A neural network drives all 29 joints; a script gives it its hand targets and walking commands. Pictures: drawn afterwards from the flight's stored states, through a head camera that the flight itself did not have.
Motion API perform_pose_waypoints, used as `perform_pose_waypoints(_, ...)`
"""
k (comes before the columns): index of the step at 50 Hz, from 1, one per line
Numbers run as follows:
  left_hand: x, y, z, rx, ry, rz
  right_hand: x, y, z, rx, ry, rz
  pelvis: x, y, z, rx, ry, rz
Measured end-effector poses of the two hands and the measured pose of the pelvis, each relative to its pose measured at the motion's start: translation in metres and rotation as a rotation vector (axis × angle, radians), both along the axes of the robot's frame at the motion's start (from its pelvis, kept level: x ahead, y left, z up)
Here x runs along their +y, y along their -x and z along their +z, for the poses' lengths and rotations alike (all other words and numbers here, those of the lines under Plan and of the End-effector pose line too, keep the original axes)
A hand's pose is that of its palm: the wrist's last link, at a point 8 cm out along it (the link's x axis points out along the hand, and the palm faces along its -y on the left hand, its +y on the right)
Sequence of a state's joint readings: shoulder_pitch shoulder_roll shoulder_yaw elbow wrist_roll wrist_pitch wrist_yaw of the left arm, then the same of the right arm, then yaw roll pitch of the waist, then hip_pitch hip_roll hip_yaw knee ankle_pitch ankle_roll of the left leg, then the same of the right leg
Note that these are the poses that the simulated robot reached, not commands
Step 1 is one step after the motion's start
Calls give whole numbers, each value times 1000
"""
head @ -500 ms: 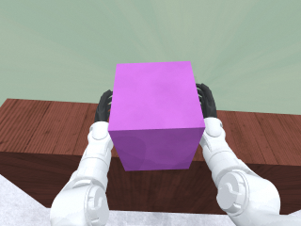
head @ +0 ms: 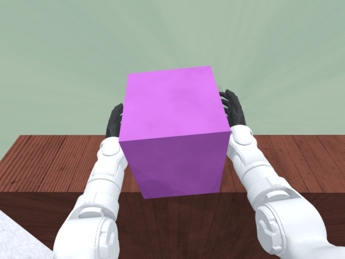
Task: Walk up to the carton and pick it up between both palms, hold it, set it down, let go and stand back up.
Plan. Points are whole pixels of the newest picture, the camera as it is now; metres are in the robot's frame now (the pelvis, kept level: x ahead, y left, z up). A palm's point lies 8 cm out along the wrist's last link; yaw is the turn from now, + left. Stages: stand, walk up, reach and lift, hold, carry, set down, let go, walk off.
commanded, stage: reach and lift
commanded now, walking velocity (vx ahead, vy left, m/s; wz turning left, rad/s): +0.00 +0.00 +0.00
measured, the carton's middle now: (175, 135) +0.42 +0.01 +0.10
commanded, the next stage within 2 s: hold in 1.72 s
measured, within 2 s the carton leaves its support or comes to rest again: neither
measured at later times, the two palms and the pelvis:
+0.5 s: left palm (105, 122) +0.38 +0.16 +0.18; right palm (243, 110) +0.38 -0.13 +0.20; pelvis -0.02 +0.01 +0.00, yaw +1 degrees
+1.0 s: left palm (100, 118) +0.37 +0.16 +0.20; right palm (242, 96) +0.38 -0.13 +0.23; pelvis -0.01 +0.00 +0.00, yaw +2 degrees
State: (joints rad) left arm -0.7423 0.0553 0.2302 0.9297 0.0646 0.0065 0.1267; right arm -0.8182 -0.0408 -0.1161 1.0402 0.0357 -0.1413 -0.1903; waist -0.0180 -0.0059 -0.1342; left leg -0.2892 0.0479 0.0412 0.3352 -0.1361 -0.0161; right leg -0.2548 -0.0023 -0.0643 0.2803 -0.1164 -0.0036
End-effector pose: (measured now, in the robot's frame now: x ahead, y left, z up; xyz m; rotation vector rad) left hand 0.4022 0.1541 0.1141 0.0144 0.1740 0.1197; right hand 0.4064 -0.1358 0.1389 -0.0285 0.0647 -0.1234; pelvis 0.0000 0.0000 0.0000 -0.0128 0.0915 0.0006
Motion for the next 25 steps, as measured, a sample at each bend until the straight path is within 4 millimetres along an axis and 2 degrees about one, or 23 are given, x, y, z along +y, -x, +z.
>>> perform_pose_waypoints(8,12,15,24,9,10,8,13,11,32,12,-20,9,3,6,0,-75,7,21)
perform_pose_waypoints(15,10,21,55,13,1,-2,11,21,57,21,-39,-9,6,13,0,-136,5,28)
perform_pose_waypoints(25,3,25,68,50,-28,-14,3,28,62,60,-76,-23,10,19,0,-176,0,15)
